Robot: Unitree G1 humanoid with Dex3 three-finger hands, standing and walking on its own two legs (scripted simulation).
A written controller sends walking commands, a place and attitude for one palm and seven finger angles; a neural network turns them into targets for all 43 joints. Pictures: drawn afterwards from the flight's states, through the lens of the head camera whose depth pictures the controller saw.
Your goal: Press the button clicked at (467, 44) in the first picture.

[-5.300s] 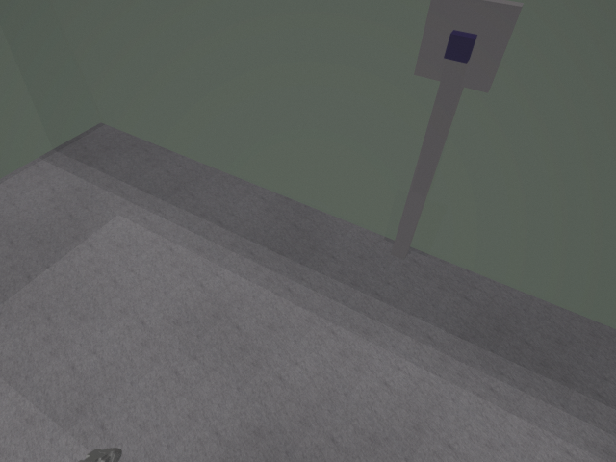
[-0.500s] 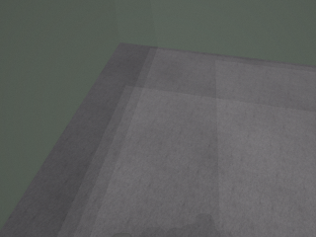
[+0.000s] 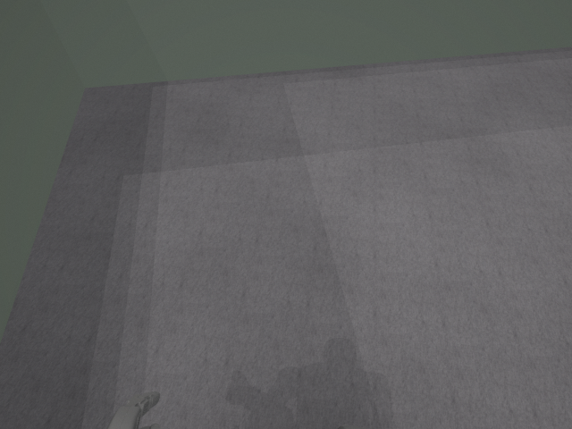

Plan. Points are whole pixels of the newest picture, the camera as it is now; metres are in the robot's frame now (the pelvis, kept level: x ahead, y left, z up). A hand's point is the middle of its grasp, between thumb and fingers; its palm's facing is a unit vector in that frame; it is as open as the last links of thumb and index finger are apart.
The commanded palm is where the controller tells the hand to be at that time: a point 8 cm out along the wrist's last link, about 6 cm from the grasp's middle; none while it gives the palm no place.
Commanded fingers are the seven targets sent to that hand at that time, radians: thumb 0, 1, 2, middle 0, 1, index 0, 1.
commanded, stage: turn to face it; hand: left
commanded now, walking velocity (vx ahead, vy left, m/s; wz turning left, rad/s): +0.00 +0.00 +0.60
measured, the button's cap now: out of the picture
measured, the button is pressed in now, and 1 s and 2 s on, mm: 0 0 0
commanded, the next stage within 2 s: none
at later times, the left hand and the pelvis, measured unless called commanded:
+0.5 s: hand out of the picture +0.03 +0.25 -0.17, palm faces +0.31 -0.92 -0.23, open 7.4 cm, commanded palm none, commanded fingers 0.00 0.90 0.90 -0.20 -0.30 -0.20 -0.30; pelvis +0.01 +0.03 +0.00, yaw +16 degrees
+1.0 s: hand out of the picture -0.02 +0.16 -0.13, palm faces +0.56 -0.79 -0.27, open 7.4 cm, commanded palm none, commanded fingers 0.00 0.90 0.90 -0.20 -0.30 -0.20 -0.30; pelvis +0.02 -0.04 +0.01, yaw +35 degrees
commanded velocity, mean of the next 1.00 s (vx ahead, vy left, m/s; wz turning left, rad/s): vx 0.00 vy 0.00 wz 0.60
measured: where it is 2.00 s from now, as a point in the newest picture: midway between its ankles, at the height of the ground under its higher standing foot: outside the picture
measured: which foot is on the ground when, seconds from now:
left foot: down 0.00-0.00, up 0.02-0.32, down 0.34-0.80, up 0.82-1.00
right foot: down 0.00-0.34, up 0.36-0.78, down 0.80-1.00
